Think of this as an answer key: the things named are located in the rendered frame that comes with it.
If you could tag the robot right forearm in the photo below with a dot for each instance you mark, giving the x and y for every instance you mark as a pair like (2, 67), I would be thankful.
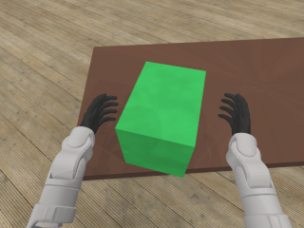
(254, 184)

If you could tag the robot right hand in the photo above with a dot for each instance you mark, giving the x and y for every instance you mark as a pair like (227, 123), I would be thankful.
(240, 121)

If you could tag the table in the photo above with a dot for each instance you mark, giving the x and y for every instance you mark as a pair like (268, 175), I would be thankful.
(267, 73)

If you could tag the robot left forearm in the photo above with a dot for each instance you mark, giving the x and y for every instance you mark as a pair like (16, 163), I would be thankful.
(64, 179)

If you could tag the carton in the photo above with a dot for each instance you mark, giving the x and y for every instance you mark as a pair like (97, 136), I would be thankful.
(159, 124)

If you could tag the robot left hand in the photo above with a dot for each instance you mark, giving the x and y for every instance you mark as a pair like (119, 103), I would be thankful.
(93, 117)

